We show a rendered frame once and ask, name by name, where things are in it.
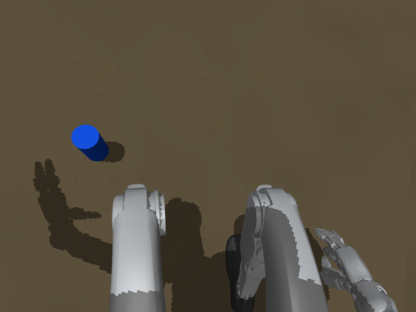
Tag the can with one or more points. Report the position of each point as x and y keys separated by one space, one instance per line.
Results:
x=87 y=139

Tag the right robot foot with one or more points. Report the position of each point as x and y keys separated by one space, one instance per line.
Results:
x=233 y=262

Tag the right robot hand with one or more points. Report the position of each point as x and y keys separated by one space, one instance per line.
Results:
x=347 y=259

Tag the right robot arm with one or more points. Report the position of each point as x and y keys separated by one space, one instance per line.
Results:
x=370 y=296

